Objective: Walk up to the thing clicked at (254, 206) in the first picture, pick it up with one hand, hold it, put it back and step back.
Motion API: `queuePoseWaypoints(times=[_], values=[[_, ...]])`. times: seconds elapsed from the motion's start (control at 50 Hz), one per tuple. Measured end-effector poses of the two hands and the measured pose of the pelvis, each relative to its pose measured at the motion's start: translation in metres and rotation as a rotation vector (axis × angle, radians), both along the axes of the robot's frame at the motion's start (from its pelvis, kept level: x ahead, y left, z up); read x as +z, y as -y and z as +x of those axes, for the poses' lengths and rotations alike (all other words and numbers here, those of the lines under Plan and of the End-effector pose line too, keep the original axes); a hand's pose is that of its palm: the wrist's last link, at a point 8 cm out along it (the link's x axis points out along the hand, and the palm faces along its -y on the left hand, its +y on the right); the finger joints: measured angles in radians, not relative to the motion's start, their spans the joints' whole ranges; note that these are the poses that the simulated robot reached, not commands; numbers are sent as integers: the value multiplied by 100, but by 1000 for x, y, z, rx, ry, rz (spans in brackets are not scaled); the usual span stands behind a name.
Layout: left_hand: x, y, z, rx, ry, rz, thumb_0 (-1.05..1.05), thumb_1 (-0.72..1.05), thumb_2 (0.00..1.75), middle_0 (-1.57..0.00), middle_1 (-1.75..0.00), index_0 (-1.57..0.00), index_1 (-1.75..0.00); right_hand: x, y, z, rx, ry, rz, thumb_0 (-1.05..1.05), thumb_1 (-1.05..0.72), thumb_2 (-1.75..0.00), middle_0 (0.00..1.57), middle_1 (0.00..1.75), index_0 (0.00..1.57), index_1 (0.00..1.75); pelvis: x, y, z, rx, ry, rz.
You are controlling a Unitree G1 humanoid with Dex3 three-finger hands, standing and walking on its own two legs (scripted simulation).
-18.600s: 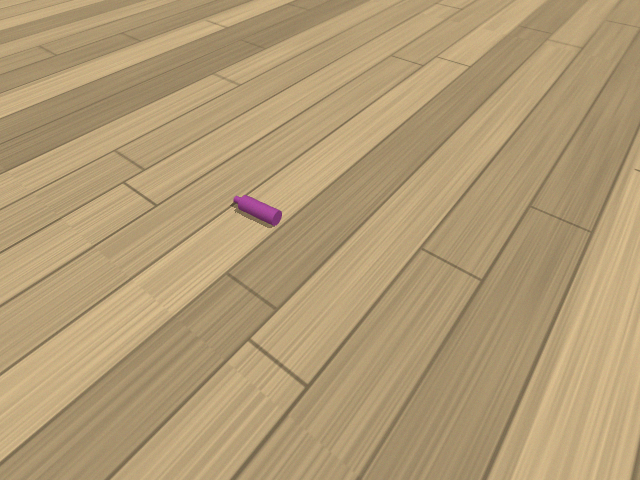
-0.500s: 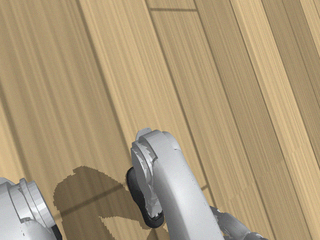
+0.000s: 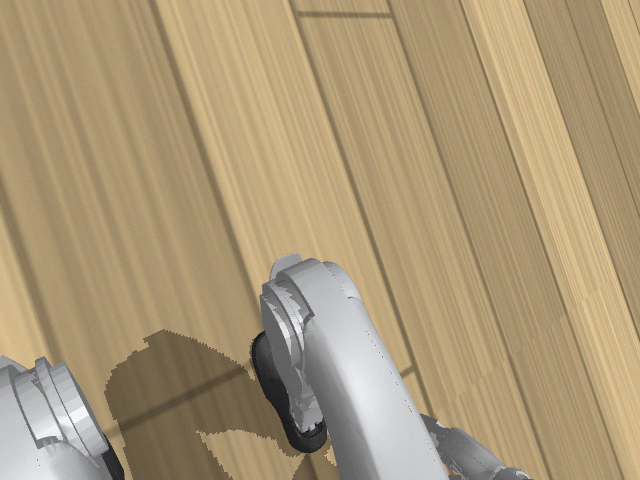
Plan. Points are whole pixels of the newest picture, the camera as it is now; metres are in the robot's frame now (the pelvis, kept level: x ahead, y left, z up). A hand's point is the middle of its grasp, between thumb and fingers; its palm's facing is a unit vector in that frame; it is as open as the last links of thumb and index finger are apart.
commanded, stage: close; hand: left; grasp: from above
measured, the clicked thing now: out of the picture +0.45 +0.35 -0.27
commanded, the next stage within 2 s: settle in 1.16 s
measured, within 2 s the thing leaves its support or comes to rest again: leaves its support in 1.60 s
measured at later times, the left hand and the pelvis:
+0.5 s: hand out of the picture +0.44 +0.32 -0.25, palm faces -0.44 -0.14 -0.89, open 10.5 cm; pelvis +0.00 +0.00 +0.00, yaw +0 degrees
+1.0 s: hand out of the picture +0.44 +0.32 -0.25, palm faces -0.44 -0.15 -0.89, open 10.1 cm; pelvis +0.00 +0.00 +0.00, yaw +0 degrees
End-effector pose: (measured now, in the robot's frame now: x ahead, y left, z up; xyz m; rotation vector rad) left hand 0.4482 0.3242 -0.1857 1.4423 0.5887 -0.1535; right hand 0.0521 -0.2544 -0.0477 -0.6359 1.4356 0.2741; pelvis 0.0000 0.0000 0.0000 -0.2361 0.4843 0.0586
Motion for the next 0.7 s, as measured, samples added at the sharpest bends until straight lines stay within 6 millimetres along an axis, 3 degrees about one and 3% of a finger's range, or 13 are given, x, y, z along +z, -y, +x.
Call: queuePoseWaypoints(times=[0.34,0.7], values=[[-4,1,-8,-26,-6,-6,0,-11,75,-36,-84,-38,-82,2,0,10,40,16,-9,0,-91,-90,20,30,20,30,2,0,-2,1,10,-3],[-6,0,-5,-8,8,-1,0,3,64,-50,-77,-51,-74,5,-2,2,29,1,-13,0,-91,-90,20,30,20,30,2,-2,-2,-2,9,-10]])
